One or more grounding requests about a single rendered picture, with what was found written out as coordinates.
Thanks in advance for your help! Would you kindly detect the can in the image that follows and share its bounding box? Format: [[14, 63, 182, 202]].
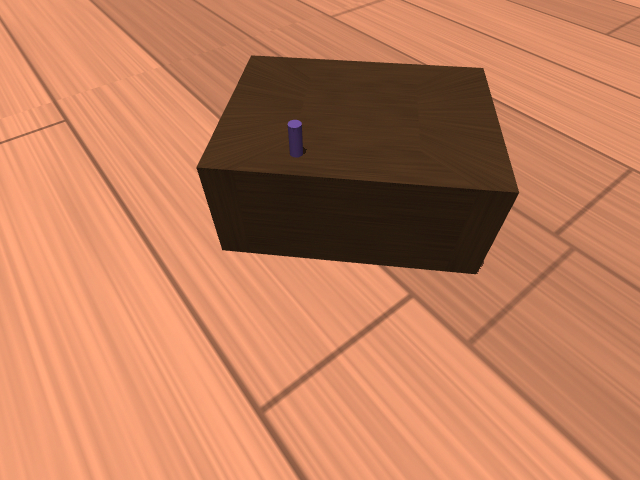
[[288, 120, 303, 158]]

